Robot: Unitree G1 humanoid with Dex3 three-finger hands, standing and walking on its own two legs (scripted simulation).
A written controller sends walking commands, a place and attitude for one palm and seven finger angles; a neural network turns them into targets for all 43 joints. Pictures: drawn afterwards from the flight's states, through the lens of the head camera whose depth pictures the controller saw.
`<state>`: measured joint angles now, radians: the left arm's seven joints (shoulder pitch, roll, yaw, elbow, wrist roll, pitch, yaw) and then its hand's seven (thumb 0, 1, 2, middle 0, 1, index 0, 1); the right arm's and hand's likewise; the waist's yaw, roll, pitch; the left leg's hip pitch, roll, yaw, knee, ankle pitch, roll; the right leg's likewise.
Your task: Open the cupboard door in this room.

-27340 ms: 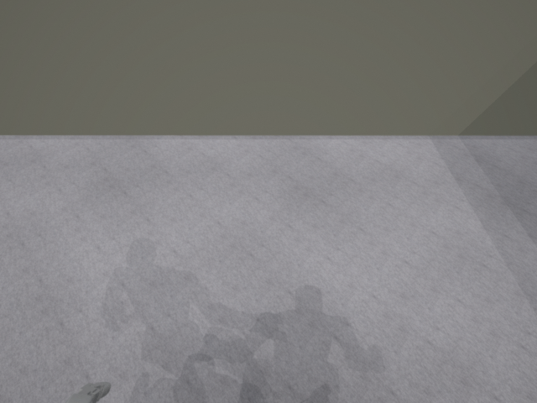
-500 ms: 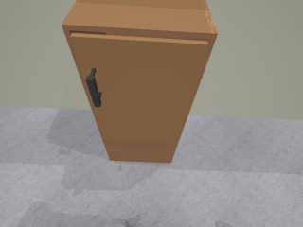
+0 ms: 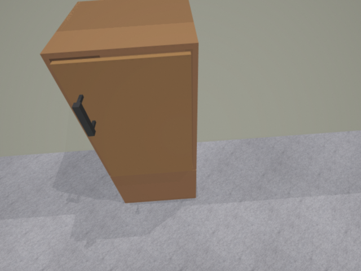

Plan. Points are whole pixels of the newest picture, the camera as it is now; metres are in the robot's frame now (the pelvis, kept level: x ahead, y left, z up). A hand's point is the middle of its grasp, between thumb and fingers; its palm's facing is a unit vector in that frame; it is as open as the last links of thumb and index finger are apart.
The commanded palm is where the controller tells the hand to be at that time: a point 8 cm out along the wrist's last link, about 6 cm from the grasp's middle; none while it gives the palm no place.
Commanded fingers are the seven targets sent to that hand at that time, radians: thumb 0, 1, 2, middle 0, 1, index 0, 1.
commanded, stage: come to a stop and stand still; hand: left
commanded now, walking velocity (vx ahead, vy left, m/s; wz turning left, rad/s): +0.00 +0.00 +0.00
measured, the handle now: (86, 115) +0.55 +0.33 +0.00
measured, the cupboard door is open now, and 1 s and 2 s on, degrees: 0 0 0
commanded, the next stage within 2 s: look again from close up in 0.36 s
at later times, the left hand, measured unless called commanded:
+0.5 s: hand out of the picture -0.04 +0.16 -0.17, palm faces +0.03 -0.98 -0.17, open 7.3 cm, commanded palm none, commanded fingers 0.00 0.90 0.90 -0.20 -0.30 -0.20 -0.30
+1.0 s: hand out of the picture +0.00 +0.22 -0.17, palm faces +0.02 -0.97 -0.22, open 7.3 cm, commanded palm none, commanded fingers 0.00 0.90 0.90 -0.20 -0.30 -0.20 -0.30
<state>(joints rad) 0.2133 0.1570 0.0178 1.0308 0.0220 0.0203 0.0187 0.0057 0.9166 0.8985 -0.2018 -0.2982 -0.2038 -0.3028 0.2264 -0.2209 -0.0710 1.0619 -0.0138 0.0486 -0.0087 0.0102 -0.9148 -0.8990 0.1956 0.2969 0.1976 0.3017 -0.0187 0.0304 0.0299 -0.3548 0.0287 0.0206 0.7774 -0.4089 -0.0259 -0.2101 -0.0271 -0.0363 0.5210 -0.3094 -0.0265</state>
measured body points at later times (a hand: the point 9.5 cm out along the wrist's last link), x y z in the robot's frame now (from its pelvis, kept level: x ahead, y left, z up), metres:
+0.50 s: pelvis -0.02 -0.01 +0.00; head +0.00 -0.01 +0.45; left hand -0.04 +0.21 -0.16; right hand +0.00 -0.23 -0.16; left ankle -0.03 +0.13 -0.74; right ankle -0.02 -0.10 -0.74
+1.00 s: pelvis -0.04 +0.03 +0.00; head -0.07 +0.03 +0.45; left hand +0.00 +0.27 -0.15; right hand +0.00 -0.21 -0.15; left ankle -0.03 +0.13 -0.74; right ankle -0.02 -0.10 -0.74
